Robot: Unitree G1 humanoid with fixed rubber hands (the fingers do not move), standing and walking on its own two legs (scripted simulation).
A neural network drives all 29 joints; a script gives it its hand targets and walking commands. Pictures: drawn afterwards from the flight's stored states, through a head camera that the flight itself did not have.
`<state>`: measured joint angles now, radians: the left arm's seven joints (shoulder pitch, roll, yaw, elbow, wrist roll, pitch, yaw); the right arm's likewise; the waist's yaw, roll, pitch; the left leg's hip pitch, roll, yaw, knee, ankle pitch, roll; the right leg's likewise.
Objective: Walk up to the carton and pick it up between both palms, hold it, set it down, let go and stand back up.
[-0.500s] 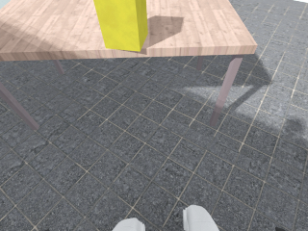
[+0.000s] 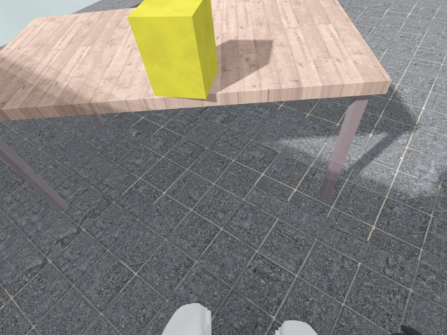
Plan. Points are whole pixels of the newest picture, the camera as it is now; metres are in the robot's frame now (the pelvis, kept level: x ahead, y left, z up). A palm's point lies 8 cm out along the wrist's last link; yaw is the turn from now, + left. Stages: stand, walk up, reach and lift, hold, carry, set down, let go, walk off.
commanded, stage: walk up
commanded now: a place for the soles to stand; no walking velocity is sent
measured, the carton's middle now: (180, 47) +0.86 +0.16 +0.09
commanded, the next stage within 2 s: none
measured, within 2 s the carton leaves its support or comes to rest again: neither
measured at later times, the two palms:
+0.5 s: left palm (36, 332) +0.13 +0.39 -0.09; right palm (383, 332) +0.14 -0.26 -0.12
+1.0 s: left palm (26, 290) +0.22 +0.47 -0.10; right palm (331, 276) +0.25 -0.19 -0.12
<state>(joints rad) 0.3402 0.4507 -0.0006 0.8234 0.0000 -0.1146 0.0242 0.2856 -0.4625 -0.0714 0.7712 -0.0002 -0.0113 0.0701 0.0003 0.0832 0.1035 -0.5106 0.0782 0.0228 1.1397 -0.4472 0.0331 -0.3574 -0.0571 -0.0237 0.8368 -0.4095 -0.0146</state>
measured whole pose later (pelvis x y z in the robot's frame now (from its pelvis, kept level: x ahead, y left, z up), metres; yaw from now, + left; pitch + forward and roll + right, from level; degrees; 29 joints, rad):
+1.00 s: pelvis +0.17 +0.14 -0.03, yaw +0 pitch -4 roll -1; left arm 0.32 0.44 0.00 0.83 0.00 -0.07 0.05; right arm 0.27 -0.46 -0.08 0.77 0.00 0.00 0.06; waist 0.00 0.06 0.13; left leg -0.46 0.04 0.08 1.02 -0.49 0.03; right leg -0.52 -0.08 0.01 1.28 -0.51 -0.01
